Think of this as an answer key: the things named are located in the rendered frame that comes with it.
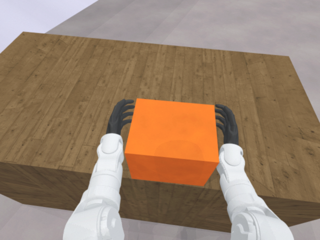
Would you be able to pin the robot right upper arm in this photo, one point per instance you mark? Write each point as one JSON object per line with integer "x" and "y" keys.
{"x": 248, "y": 225}

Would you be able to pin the carton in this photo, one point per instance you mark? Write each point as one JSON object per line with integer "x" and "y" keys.
{"x": 172, "y": 142}

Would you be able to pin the robot left upper arm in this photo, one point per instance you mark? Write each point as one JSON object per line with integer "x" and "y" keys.
{"x": 100, "y": 223}

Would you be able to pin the pedestal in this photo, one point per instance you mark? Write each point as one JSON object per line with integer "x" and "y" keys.
{"x": 57, "y": 93}

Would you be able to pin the right robot forearm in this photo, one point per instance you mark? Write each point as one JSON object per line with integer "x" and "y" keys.
{"x": 237, "y": 189}

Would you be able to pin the robot right hand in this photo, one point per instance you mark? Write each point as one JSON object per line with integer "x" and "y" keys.
{"x": 229, "y": 127}

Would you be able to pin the robot left hand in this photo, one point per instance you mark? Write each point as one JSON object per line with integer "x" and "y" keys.
{"x": 116, "y": 122}

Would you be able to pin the left robot forearm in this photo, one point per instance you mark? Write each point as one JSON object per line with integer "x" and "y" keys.
{"x": 105, "y": 182}

